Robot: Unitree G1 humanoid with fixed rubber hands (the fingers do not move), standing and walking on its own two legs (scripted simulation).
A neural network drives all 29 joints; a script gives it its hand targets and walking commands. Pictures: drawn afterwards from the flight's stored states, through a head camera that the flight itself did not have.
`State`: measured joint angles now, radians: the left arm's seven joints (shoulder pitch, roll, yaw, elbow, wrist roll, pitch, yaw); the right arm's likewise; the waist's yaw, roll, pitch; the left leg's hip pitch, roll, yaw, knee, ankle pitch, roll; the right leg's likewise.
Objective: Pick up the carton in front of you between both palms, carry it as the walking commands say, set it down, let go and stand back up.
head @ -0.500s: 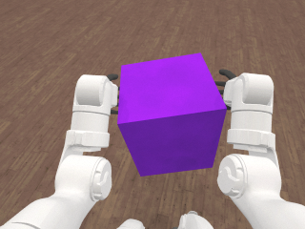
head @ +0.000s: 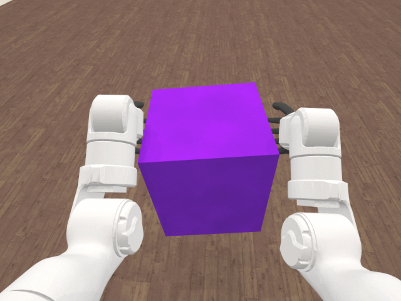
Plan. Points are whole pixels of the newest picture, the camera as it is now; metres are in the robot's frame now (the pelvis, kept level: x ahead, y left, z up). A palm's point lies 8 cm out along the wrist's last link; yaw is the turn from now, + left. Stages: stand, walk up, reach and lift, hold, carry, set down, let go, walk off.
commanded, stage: carry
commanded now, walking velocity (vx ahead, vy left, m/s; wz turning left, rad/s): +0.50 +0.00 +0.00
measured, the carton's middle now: (208, 162) +0.38 -0.02 +0.09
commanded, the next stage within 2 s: none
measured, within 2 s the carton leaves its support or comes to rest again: neither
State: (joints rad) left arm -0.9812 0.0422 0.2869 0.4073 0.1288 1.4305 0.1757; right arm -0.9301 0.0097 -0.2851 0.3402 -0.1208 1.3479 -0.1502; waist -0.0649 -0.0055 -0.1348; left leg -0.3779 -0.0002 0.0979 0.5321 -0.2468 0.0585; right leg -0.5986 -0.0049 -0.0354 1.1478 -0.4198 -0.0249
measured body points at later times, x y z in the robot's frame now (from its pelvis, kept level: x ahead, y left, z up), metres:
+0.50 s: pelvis +0.27 -0.06 +0.02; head +0.32 -0.07 +0.46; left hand +0.61 +0.11 +0.09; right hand +0.63 -0.19 +0.09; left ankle +0.33 +0.08 -0.69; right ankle +0.25 -0.14 -0.73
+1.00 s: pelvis +0.59 -0.03 +0.01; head +0.55 -0.02 +0.46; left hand +0.87 +0.11 +0.10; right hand +0.87 -0.19 +0.10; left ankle +0.50 +0.06 -0.73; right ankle +0.73 -0.18 -0.70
